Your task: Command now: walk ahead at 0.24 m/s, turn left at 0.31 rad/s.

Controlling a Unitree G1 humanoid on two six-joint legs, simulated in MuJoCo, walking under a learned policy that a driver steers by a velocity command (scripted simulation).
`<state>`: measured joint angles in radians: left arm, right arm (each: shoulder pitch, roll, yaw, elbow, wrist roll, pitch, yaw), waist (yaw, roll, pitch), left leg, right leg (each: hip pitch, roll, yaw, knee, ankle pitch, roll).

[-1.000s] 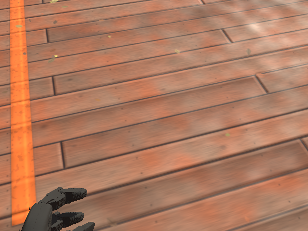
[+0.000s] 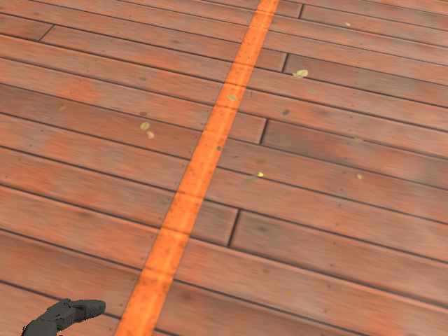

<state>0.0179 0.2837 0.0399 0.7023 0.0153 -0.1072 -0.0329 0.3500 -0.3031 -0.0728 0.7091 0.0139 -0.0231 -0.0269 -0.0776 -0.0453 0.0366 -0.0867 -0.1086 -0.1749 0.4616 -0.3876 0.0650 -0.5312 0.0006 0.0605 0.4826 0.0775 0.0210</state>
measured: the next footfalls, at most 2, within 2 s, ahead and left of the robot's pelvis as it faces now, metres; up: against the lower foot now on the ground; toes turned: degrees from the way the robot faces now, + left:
right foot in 0.02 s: +0.20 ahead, -0.12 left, +0.00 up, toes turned +2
left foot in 0.34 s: +0.15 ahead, +0.12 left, +0.00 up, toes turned +0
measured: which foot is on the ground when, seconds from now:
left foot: down 0.00-0.04, up 0.06-0.32, down 0.34-0.80, up 0.82-1.00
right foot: up 0.00-0.00, down 0.02-1.00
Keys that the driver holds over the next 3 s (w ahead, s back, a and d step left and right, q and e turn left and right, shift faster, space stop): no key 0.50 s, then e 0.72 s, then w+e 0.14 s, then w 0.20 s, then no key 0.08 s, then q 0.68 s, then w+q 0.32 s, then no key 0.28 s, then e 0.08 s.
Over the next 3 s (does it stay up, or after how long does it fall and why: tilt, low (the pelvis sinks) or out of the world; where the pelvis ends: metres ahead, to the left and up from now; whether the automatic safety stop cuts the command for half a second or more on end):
stays up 0.44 -0.10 0.00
